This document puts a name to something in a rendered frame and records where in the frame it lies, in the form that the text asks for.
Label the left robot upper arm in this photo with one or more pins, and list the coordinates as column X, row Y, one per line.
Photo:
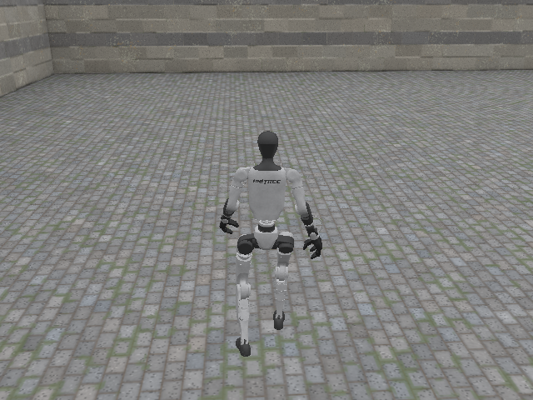
column 240, row 176

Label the left robot hand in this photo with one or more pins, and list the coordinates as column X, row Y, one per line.
column 227, row 230

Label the right robot upper arm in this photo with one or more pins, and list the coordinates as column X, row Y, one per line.
column 294, row 177

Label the right robot hand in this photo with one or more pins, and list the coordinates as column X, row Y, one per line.
column 317, row 246

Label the left robot shin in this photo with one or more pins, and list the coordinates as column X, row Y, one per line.
column 243, row 312

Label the robot left forearm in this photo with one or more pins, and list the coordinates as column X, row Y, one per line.
column 226, row 214

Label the robot head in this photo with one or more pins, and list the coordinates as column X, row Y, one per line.
column 267, row 143

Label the robot right forearm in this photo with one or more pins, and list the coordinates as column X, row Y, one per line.
column 309, row 224

